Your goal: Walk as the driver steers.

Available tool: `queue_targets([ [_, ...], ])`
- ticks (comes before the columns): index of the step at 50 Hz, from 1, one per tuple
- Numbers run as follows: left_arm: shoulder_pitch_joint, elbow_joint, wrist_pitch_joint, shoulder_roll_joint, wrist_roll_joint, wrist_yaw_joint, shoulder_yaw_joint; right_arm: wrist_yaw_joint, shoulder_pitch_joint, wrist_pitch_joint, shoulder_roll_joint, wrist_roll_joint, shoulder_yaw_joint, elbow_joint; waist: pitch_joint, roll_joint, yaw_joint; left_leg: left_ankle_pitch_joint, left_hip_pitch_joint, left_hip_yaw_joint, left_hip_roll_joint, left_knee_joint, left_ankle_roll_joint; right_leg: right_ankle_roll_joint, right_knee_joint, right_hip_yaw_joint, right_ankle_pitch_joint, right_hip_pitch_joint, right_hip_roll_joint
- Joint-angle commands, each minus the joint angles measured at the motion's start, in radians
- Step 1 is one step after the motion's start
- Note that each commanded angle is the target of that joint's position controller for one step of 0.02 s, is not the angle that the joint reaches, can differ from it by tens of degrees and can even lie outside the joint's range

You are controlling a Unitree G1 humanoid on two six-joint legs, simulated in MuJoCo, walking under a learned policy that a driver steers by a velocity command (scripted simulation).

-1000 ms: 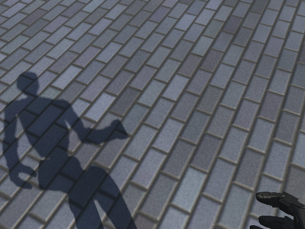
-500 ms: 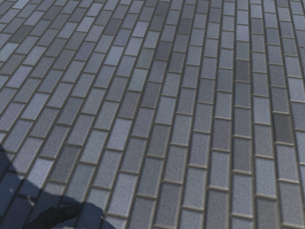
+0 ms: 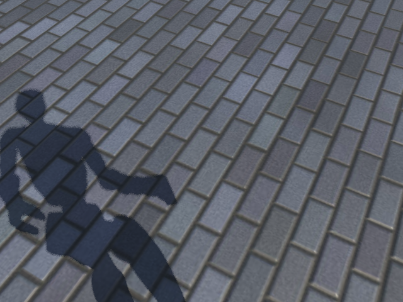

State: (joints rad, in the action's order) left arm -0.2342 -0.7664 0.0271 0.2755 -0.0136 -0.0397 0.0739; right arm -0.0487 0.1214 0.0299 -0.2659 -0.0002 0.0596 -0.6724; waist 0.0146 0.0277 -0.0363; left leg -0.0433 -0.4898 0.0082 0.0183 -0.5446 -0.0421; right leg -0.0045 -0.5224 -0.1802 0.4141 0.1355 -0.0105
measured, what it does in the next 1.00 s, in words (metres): steps on the spot, turning left: right foot, then left foot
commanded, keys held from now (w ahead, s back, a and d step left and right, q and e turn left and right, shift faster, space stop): q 1.00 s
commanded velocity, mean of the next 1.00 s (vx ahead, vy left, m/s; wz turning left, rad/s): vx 0.02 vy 0.00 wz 0.57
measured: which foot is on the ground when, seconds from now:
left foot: down 0.00-0.42, up 0.44-0.80, down 0.82-1.00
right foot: down 0.00-0.00, up 0.02-0.38, down 0.40-0.82, up 0.84-1.00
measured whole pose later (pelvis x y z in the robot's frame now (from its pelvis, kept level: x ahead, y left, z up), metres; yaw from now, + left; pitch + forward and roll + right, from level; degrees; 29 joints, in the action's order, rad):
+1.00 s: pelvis +0.01 -0.01 +0.02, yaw +36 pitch +3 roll -2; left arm -0.13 -0.71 -0.02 0.33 0.01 -0.04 0.10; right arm 0.01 0.19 -0.03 -0.29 0.00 0.07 -0.59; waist 0.04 -0.04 0.00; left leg -0.22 -0.31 -0.07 -0.04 -0.49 -0.04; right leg 0.08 -1.12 0.02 0.41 0.56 -0.02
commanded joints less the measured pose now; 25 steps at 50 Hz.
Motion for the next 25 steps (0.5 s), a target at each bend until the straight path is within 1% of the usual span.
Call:
queue_targets([
  [1,-0.058,0.098,0.015,0.061,0.06,0.001,0.008,0.034,0.195,0.004,-0.296,-0.016,0.09,0.056,-0.24,0.273,0.049,0.878,0.593,-0.449,0.286,0.033,-0.272,0.059,-0.657,0.023,0.145,0.424,0.044],
  [2,-0.067,0.095,0.022,0.082,0.042,0.017,-0.002,0.034,0.211,0.006,-0.256,-0.019,0.074,0.072,-0.431,0.229,0.081,0.73,0.689,-0.632,0.374,0.085,-0.399,0.067,-0.837,0.251,0.299,0.512,0.082],
  [3,-0.005,0.102,0.016,0.128,0.009,0.024,0.008,0.032,0.159,0.003,-0.214,-0.012,0.068,0.09,-0.381,0.124,0.098,0.557,0.635,-0.549,0.32,0.108,-0.357,0.06,-0.868,0.294,0.229,0.554,0.039],
  [4,0.038,0.108,0.006,0.125,0.009,0.018,0.008,0.037,0.103,-0.003,-0.179,0.006,0.058,0.096,-0.292,0.052,0.079,0.405,0.54,-0.465,0.267,0.123,-0.294,0.054,-0.819,0.285,0.152,0.58,0.01],
  [5,0.065,0.105,-0.006,0.12,0.021,0.006,0.01,0.043,0.069,-0.014,-0.158,0.015,0.051,0.102,-0.226,-0.006,0.064,0.282,0.429,-0.429,0.233,0.153,-0.251,0.056,-0.746,0.281,0.101,0.565,-0.014],
  [6,0.072,0.113,-0.02,0.123,0.026,-0.002,0.014,0.05,0.035,-0.024,-0.153,0.015,0.048,0.109,-0.183,0.007,0.036,0.197,0.316,-0.398,0.196,0.181,-0.225,0.056,-0.663,0.276,0.067,0.503,-0.021],
  [7,0.065,0.115,-0.028,0.109,0.025,-0.002,0.011,0.053,0.015,-0.033,-0.163,0.004,0.051,0.117,-0.16,0.044,0.017,0.154,0.242,-0.38,0.163,0.201,-0.209,0.058,-0.594,0.256,0.042,0.449,-0.004],
  [8,0.056,0.111,-0.031,0.091,0.024,-0.003,0.008,0.057,0.01,-0.038,-0.169,-0.005,0.056,0.121,-0.157,0.071,0.013,0.145,0.215,-0.371,0.145,0.209,-0.205,0.063,-0.534,0.245,0.033,0.418,0.012],
  [9,0.048,0.104,-0.031,0.082,0.022,-0.004,0.005,0.063,0.014,-0.04,-0.177,-0.008,0.06,0.123,-0.166,0.085,0.014,0.139,0.205,-0.365,0.137,0.209,-0.204,0.068,-0.483,0.243,0.023,0.394,0.021],
  [11,0.053,0.098,-0.03,0.07,0.023,-0.004,-0.001,0.074,0.016,-0.044,-0.191,-0.001,0.068,0.126,-0.185,0.088,0.022,0.05,0.19,-0.372,0.123,0.21,-0.192,0.073,-0.392,0.253,-0.025,0.35,0.03],
  [13,0.069,0.1,-0.03,0.071,0.021,0.001,-0.001,0.081,0.011,-0.052,-0.194,0.003,0.072,0.132,-0.185,0.104,0.032,-0.084,0.167,-0.401,0.114,0.222,-0.177,0.072,-0.324,0.259,-0.066,0.315,0.038],
  [15,0.083,0.106,-0.027,0.077,0.017,0.008,0.004,0.081,0.011,-0.06,-0.193,0.002,0.073,0.136,-0.17,0.128,0.042,-0.194,0.161,-0.442,0.108,0.23,-0.164,0.064,-0.26,0.262,-0.071,0.291,0.045],
  [17,0.081,0.109,-0.018,0.083,0.013,0.016,0.009,0.078,0.017,-0.067,-0.19,0.004,0.073,0.138,-0.156,0.144,0.047,-0.247,0.169,-0.483,0.104,0.225,-0.152,0.048,-0.172,0.259,-0.07,0.259,0.052],
  [18,0.064,0.105,-0.013,0.082,0.011,0.021,0.012,0.078,0.012,-0.071,-0.189,0.008,0.073,0.14,-0.149,0.145,0.037,-0.263,0.162,-0.492,0.094,0.214,-0.14,0.034,-0.096,0.249,-0.096,0.219,0.056],
  [19,0.032,0.094,-0.008,0.082,0.01,0.026,0.017,0.08,0.006,-0.077,-0.186,0.015,0.072,0.141,-0.141,0.144,0.017,-0.281,0.134,-0.485,0.073,0.195,-0.119,0.016,0.012,0.232,-0.152,0.148,0.058],
  [20,0.002,0.087,-0.007,0.109,0.016,0.025,0.029,0.082,0.026,-0.078,-0.166,0.019,0.067,0.138,-0.136,0.116,0.009,-0.338,0.073,-0.458,0.032,0.148,-0.08,-0.012,0.097,0.26,-0.179,0.055,0.001],
  [21,-0.023,0.092,-0.011,0.198,0.043,0.02,0.05,0.08,0.032,-0.076,-0.123,0.019,0.057,0.153,-0.126,-0.07,0.019,-0.464,-0.086,-0.326,-0.061,-0.049,-0.019,-0.105,0.178,0.469,-0.14,-0.036,-0.216],
  [22,0.005,0.098,-0.012,0.241,0.077,0.023,0.062,0.077,0.013,-0.058,-0.14,0.021,0.064,0.183,-0.081,-0.34,0.03,-0.562,-0.198,-0.143,-0.173,-0.318,0.03,-0.251,0.276,0.725,-0.249,0.051,-0.39],
  [23,0.074,0.135,-0.005,0.185,0.078,0.014,0.046,0.072,0.043,-0.049,-0.207,0.007,0.087,0.158,-0.081,-0.256,0.049,-0.514,-0.182,-0.188,-0.106,-0.519,0.058,-0.276,0.263,0.701,-0.289,0.089,-0.403],
  [24,0.142,0.151,-0.005,0.134,0.06,0.005,0.033,0.068,0.083,-0.057,-0.221,0.014,0.096,0.122,-0.068,-0.187,0.078,-0.447,-0.162,-0.174,-0.101,-0.597,0.071,-0.222,0.239,0.573,-0.305,0.114,-0.333],
  [25,0.179,0.162,-0.006,0.107,0.04,0.001,0.025,0.074,0.116,-0.07,-0.198,0.013,0.093,0.091,-0.059,-0.152,0.088,-0.39,-0.161,-0.151,-0.095,-0.658,0.089,-0.175,0.22,0.476,-0.307,0.104,-0.266],
])
Keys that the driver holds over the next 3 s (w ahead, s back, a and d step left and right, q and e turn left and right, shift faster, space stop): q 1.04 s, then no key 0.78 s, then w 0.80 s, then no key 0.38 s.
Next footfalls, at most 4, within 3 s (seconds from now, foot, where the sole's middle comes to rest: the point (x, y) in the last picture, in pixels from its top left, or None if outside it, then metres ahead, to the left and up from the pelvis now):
0.40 right None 0.13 -0.13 -0.76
0.82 left None -0.01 0.11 -0.76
1.26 right None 0.14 -0.08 -0.76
2.52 right None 0.43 0.19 -0.76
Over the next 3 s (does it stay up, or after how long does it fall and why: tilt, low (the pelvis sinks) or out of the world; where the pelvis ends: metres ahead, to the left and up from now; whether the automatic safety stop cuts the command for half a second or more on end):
stays up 0.39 0.28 0.01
